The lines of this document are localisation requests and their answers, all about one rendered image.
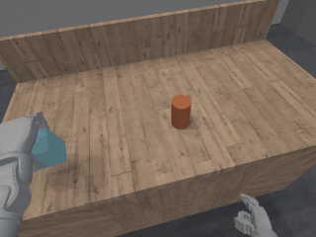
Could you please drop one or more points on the right robot hand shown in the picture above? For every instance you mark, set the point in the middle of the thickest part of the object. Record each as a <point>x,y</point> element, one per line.
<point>246,222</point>

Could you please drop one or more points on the left robot hand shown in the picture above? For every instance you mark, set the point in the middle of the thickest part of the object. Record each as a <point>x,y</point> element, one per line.
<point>19,135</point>

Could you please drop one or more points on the sponge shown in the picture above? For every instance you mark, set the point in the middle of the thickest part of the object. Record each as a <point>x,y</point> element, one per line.
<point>49,148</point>

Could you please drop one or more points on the left robot forearm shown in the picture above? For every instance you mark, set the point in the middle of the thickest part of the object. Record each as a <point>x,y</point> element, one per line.
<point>16,176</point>

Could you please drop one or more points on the right robot forearm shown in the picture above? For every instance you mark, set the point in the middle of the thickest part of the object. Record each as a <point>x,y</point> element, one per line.
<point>264,232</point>

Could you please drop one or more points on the table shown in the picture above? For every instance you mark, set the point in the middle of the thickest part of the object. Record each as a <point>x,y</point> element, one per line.
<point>106,89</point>

